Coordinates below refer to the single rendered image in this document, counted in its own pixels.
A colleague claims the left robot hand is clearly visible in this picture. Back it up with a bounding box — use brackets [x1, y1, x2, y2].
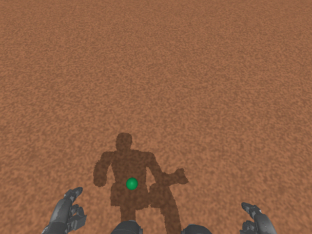
[49, 187, 87, 233]

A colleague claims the ball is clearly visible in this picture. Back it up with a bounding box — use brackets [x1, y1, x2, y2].
[126, 177, 138, 190]

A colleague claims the left robot arm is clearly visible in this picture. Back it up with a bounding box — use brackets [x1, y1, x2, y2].
[41, 222, 68, 234]

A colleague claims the right robot hand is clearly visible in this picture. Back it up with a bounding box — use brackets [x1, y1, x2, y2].
[239, 202, 277, 234]

